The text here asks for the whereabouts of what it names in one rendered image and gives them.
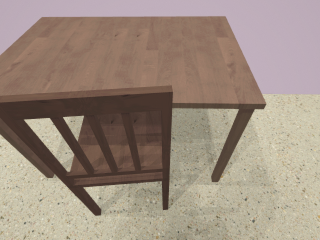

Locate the table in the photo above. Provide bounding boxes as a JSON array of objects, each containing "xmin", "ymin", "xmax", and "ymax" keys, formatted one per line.
[{"xmin": 0, "ymin": 16, "xmax": 267, "ymax": 182}]

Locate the chair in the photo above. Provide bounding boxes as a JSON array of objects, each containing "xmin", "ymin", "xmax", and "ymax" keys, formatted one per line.
[{"xmin": 0, "ymin": 85, "xmax": 173, "ymax": 216}]

